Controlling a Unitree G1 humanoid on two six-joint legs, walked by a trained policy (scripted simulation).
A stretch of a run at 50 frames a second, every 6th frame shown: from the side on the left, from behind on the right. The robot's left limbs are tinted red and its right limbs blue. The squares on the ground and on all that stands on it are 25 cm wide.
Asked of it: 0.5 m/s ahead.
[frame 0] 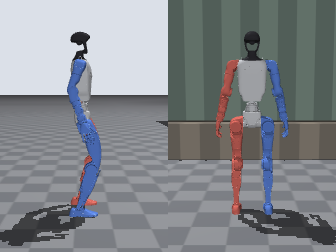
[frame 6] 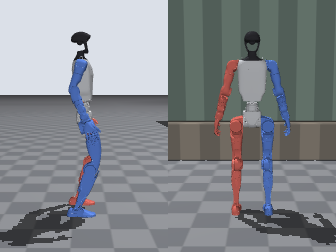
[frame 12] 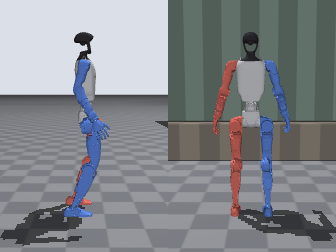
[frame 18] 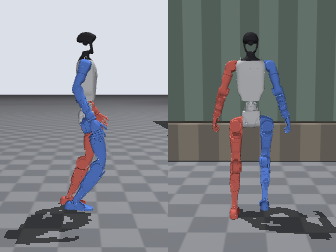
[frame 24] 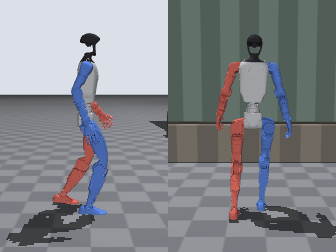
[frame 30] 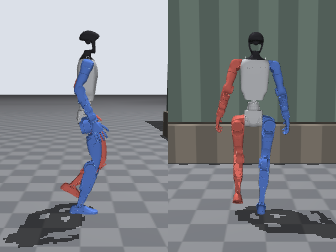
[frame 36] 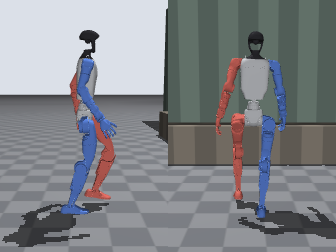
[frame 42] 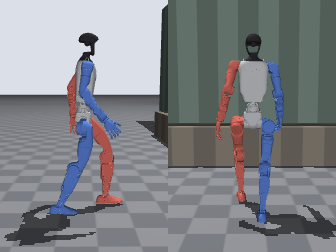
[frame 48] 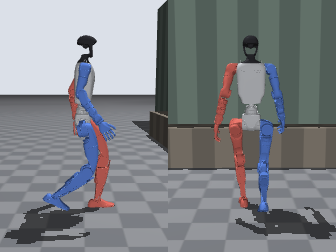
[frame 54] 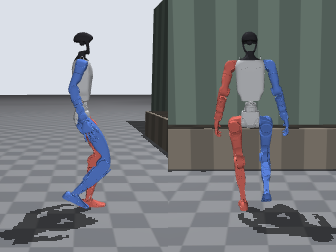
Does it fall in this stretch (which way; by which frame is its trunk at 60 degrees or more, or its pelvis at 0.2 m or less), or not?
no
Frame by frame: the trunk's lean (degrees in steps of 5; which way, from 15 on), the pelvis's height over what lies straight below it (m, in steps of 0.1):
0: 0, 0.8
6: 5, 0.8
12: 5, 0.8
18: 0, 0.8
24: 5, 0.8
30: 5, 0.8
36: 5, 0.8
42: 5, 0.8
48: 5, 0.7
54: 0, 0.8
